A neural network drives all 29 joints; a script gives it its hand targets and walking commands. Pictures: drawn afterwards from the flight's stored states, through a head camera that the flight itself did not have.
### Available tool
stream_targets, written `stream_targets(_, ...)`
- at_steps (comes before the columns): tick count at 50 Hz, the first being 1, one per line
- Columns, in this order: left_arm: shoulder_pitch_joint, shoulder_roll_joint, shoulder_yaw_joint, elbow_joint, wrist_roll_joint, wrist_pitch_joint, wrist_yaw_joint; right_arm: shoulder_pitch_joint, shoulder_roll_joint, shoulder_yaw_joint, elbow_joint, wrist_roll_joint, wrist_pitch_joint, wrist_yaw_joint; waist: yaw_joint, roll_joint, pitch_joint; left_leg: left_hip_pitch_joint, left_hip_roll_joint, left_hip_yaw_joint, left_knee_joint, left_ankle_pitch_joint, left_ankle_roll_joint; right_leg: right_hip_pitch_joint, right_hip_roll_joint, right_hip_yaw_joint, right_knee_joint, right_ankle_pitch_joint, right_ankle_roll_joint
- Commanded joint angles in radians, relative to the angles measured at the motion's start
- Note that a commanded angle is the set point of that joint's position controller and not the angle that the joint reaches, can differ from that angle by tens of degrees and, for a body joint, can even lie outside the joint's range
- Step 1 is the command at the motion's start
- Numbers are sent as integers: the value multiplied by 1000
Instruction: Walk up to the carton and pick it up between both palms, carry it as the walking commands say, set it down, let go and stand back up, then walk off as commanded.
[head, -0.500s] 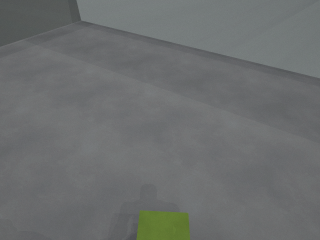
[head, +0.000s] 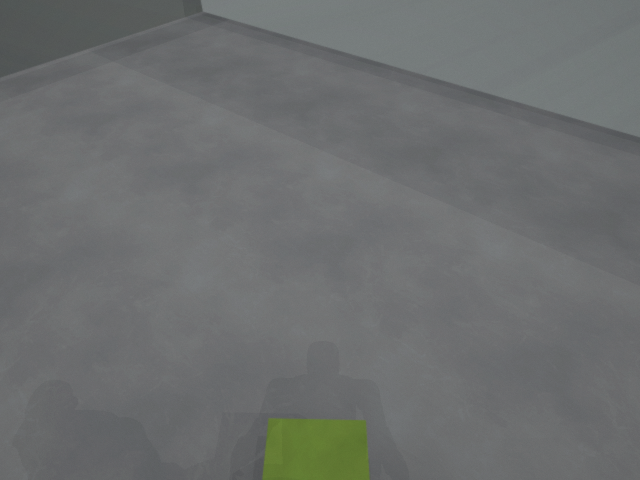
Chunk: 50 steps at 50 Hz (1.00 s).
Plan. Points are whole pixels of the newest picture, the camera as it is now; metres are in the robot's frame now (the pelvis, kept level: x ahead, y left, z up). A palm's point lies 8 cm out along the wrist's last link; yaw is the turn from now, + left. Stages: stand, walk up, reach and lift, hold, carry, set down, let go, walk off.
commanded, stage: walk up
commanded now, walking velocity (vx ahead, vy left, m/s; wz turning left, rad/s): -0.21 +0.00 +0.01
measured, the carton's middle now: (316, 465) +0.33 +0.03 -0.64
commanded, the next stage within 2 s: none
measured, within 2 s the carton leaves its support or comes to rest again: neither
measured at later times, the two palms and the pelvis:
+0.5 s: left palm out of the picture +0.00 +0.25 -0.14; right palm out of the picture +0.02 -0.24 -0.14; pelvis -0.05 +0.00 +0.00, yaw -2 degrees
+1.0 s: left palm out of the picture -0.07 +0.21 -0.13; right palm out of the picture -0.14 -0.22 -0.13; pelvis -0.09 -0.01 +0.02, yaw -1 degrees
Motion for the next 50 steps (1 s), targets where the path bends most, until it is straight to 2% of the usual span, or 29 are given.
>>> stream_targets(1,146,150,15,-15,-18,-65,21,79,-142,-36,-24,25,-14,4,13,-51,-146,-47,73,-27,230,480,27,288,-192,176,-382,1114,-76)
stream_targets(2,154,205,31,-8,-17,-64,18,53,-123,-30,-52,44,-4,4,12,-281,-117,-263,-24,-23,335,-179,-18,408,-355,322,-304,1685,-157)
stream_targets(3,167,207,28,0,-18,-63,17,-2,-138,-41,-70,55,14,4,19,-275,-161,-236,-27,-66,383,-257,-1,346,-386,300,-329,1728,-200)
stream_targets(4,141,216,43,-30,-8,-50,27,-37,-120,-31,-106,51,19,5,14,-220,-152,-206,-30,-75,465,-278,-18,257,-415,297,-363,1561,-273)
stream_targets(6,58,195,37,-81,-9,-30,38,-48,-143,-37,-92,41,38,8,5,-187,-71,-231,-13,-81,481,-220,-25,178,-374,264,-372,1235,-258)
stream_targets(7,3,178,38,-100,-4,-22,35,-70,-132,-29,-78,43,40,14,-10,-254,-51,-206,-20,-64,411,-192,-20,120,-321,224,-373,1112,-221)
stream_targets(8,29,179,40,-101,7,-23,31,-44,-119,-22,-82,43,47,26,-14,-274,-71,-167,-2,-89,387,-175,-21,85,-348,276,-419,1021,-218)
stream_targets(10,-25,188,51,-103,-4,-11,29,-38,-113,-16,-86,42,26,32,-48,-264,-49,-178,3,-99,175,-136,-13,151,-298,214,-354,989,-176)
stream_targets(13,83,189,49,-77,-17,-15,26,-25,-167,-27,-79,39,-2,15,-39,-178,-133,-68,-31,10,-89,94,6,252,-234,164,-223,1023,-122)
stream_targets(14,70,199,55,-67,-16,-12,16,7,-166,-32,-59,39,-13,9,-56,-94,-166,60,2,-6,-160,329,7,175,-211,144,-188,829,-99)
stream_targets(15,84,159,41,-83,-17,-17,10,18,-225,-49,-42,32,-7,6,-38,78,-159,174,109,-86,-139,621,45,20,-142,82,-90,585,-67)
stream_targets(16,59,99,24,-113,-15,-14,9,23,-282,-59,-56,29,-5,8,-38,318,-85,147,324,-317,-211,962,147,-163,-19,38,116,-76,-9)
stream_targets(17,71,84,23,-102,-19,7,16,16,-257,-52,-67,14,-8,13,-39,223,-93,39,375,-280,-230,970,226,-105,-24,58,242,-195,-11)
stream_targets(18,67,83,23,-117,-11,12,14,-21,-225,-43,-74,12,3,11,-35,188,-99,-30,352,-238,-256,747,250,-62,-33,59,248,-166,6)
stream_targets(23,28,107,16,-112,-3,9,-3,-136,-243,-33,-96,15,-6,-2,-22,240,-39,-46,247,-151,-195,692,213,-87,-27,77,203,-102,12)
stream_targets(25,19,75,-4,-106,3,-7,-6,-107,-219,-31,-55,10,5,10,-21,242,-89,-7,189,-130,-213,435,162,32,-14,63,-105,-47,-4)
stream_targets(26,12,85,-3,-98,-3,-16,-4,-104,-232,-34,-46,15,10,13,-18,185,-45,-37,194,-166,-183,411,144,46,2,39,-240,29,-11)
stream_targets(27,108,71,-10,-64,-9,-32,-1,-139,-244,-44,-50,27,19,18,18,172,-78,-27,169,-110,-123,358,116,159,-7,35,-437,180,-19)
stream_targets(29,83,164,13,-66,13,-55,1,-9,-102,6,-41,29,11,28,-24,-296,-124,-202,-34,2,34,-53,25,302,-291,381,-622,409,-97)
stream_targets(30,78,174,9,-72,19,-52,-1,-44,-113,-7,-38,31,33,26,1,-328,-58,-197,0,-55,90,-121,22,188,-343,394,-654,358,-136)
stream_targets(32,26,148,-7,-72,18,-53,6,-88,-157,-27,-15,22,47,31,-2,-194,90,-188,-1,-117,147,-57,11,38,-347,466,-683,215,-168)
stream_targets(33,-17,109,-18,-63,8,-46,8,-37,-111,-18,4,24,43,41,-22,-241,74,-100,7,-119,97,-8,22,11,-273,345,-672,116,-152)
stream_targets(35,-34,78,-21,-60,-6,-52,17,9,-84,-7,28,17,23,49,-38,-237,49,-158,-8,-82,29,65,29,151,-214,202,-632,211,-120)
stream_targets(38,45,91,-21,-28,-5,-63,11,-8,-121,-5,20,23,-1,38,-7,-197,3,-89,-25,-81,-61,38,26,197,-208,239,-647,262,-131)
stream_targets(39,46,92,-21,-8,-6,-61,11,2,-111,1,28,23,-7,34,-23,-111,-3,-55,-26,-66,-132,60,19,202,-207,229,-616,322,-132)
stream_targets(41,23,70,-16,-3,-19,-56,13,98,-74,12,82,19,-15,23,-52,-85,27,28,-3,-54,-272,188,22,155,-179,175,-592,187,-99)
stream_targets(47,69,33,-20,29,-11,-53,-2,88,-102,8,99,26,-33,21,-14,107,90,-71,91,-206,-428,78,45,208,-61,87,-529,240,-43)
stream_targets(49,63,42,-21,46,-12,-55,-6,100,-81,17,125,20,-38,20,-15,50,71,-36,74,-180,-411,145,39,229,-73,97,-538,241,-47)
stream_targets(50,87,34,-33,59,-5,-56,-7,125,-99,5,107,18,-32,20,-16,98,86,-33,78,-187,-421,105,53,204,-72,95,-549,210,-44)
